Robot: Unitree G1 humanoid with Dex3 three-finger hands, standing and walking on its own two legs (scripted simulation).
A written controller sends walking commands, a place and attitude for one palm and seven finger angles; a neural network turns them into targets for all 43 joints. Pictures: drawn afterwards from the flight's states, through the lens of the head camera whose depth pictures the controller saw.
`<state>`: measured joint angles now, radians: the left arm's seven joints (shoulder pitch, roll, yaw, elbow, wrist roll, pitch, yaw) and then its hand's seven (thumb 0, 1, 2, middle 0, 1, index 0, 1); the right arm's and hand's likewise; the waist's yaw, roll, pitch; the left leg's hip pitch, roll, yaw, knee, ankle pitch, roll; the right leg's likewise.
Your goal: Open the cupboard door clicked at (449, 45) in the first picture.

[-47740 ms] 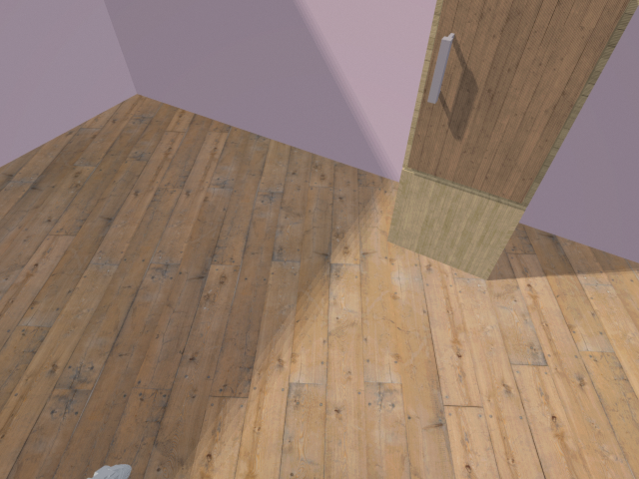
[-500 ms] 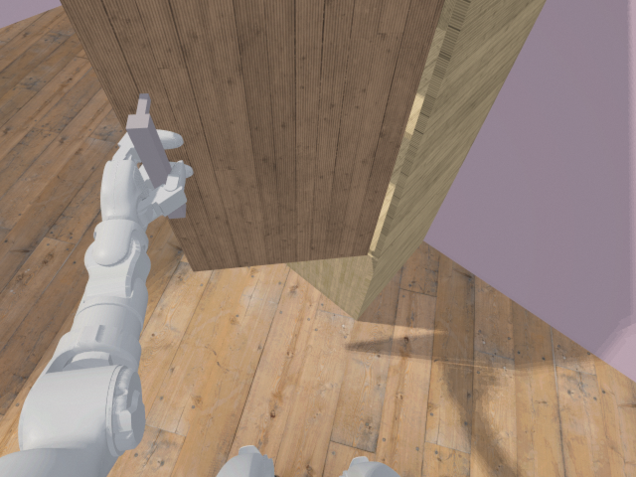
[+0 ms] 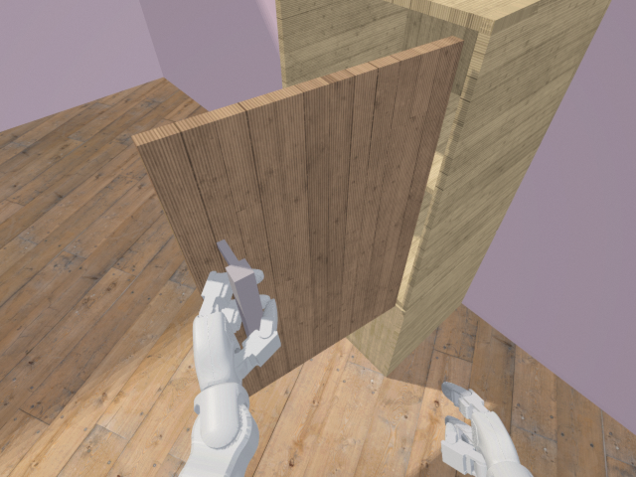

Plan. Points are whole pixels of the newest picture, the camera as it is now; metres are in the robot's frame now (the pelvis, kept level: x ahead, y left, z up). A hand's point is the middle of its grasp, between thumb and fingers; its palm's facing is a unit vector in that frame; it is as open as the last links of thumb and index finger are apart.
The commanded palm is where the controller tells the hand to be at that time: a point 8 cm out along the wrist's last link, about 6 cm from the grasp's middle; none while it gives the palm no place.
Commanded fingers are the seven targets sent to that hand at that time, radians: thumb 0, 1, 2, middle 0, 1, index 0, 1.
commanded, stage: pull the door open along its arc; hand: left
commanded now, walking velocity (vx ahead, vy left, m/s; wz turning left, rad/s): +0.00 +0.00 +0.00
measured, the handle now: (243, 299) +0.32 +0.11 +0.06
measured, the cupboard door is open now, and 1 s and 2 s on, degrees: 82 84 85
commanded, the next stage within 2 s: open thumb and fingers to let go in 0.10 s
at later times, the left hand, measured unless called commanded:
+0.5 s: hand (284, 337) +0.27 +0.05 +0.07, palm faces +0.40 -0.92 -0.03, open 8.2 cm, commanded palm +0.23 +0.10 +0.07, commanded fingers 0.00 -0.22 0.42 -0.32 -1.23 -0.32 -1.23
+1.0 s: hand (277, 344) +0.26 +0.06 +0.07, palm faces +0.33 -0.95 +0.01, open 15.1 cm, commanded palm +0.22 +0.11 +0.07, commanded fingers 0.00 -0.50 0.30 -0.15 -0.30 -0.15 -0.30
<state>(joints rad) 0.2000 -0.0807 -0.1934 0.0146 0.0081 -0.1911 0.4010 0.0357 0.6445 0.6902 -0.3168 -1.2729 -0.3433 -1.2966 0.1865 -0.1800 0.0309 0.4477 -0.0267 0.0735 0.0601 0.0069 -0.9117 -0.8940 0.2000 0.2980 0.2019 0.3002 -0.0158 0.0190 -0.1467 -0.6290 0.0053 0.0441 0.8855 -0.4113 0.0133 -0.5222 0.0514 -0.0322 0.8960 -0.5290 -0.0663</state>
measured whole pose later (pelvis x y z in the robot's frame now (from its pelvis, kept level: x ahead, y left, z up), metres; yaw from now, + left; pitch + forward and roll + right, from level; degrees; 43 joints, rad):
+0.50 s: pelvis +0.00 -0.05 +0.00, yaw +3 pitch +8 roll +3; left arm 0.19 -0.08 -0.16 0.05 0.02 -0.21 0.47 0.02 0.36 0.66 -0.34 -1.27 -0.33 -1.29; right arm 0.23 -0.23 -0.01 0.56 -0.04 0.06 0.01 0.01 -0.91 -0.89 0.20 0.30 0.20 0.30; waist -0.01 0.04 -0.12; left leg -0.62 -0.01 -0.03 0.84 -0.36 -0.01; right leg -0.51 0.05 -0.09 0.90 -0.53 -0.12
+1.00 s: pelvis -0.01 -0.02 +0.00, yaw +2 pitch +8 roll +1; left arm 0.18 -0.09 -0.23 0.08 0.05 -0.25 0.49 -0.01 -0.49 0.30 -0.24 -0.72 -0.25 -0.73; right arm 0.20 -0.20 0.01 0.53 -0.04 0.05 0.01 0.01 -0.91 -0.89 0.20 0.30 0.20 0.30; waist -0.01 0.04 -0.12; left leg -0.63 -0.02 -0.03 0.87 -0.38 -0.01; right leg -0.52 0.04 -0.07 0.90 -0.52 -0.09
